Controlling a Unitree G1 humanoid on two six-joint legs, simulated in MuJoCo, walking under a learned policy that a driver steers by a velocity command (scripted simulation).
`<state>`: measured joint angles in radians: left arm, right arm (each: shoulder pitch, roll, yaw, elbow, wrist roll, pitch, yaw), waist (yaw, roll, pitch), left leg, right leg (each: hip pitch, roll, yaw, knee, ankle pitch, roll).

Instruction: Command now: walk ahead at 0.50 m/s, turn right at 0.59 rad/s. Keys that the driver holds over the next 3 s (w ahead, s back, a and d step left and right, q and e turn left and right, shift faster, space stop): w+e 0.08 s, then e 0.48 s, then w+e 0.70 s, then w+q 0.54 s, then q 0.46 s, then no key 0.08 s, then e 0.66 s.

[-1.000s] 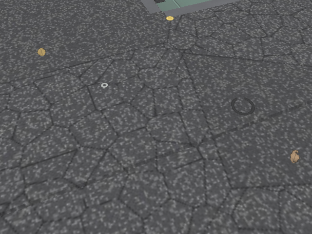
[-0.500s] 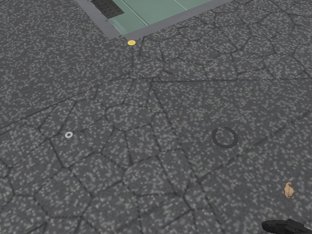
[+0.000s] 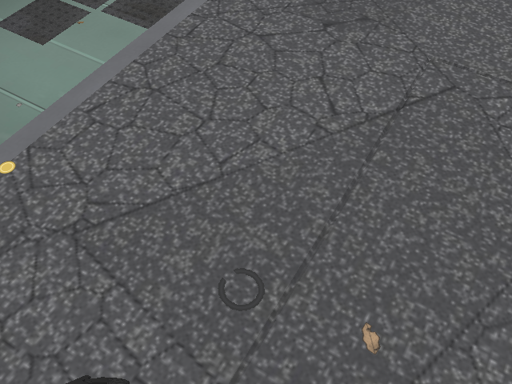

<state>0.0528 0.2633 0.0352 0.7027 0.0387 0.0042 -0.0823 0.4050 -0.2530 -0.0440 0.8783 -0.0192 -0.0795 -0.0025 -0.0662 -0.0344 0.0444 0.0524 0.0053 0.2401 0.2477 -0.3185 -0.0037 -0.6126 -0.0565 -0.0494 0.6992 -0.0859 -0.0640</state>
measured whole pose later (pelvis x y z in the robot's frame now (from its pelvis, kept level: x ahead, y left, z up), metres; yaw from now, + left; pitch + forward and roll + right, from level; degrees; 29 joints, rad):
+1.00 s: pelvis +0.34 -0.07 +0.01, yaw -36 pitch +1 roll +0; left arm 0.16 0.32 0.07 0.73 0.04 0.03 -0.08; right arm 0.38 -0.27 -0.04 0.80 -0.02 -0.06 0.00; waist -0.05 -0.05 0.03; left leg -0.02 0.00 0.14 0.26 -0.25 0.02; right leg -0.60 -0.02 0.06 0.95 -0.19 0.01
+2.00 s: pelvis +0.69 -0.46 +0.00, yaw -30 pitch +1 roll +0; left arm 0.13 0.26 0.00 0.74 0.04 -0.04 0.01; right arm 0.32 -0.29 -0.06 0.86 0.00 -0.03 0.01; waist -0.02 -0.01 0.08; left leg -0.19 -0.15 -0.05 0.38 -0.18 0.14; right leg -0.62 -0.06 0.08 1.02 -0.29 0.05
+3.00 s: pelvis +0.73 -0.57 +0.00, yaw -33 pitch +0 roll +1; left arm 0.22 0.28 0.06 0.76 0.01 0.03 -0.01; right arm 0.18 -0.30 -0.05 0.79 -0.01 0.06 -0.04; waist 0.00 0.04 0.07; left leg -0.39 0.02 0.02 0.99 -0.51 -0.02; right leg -0.23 0.07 0.02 0.52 -0.28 -0.08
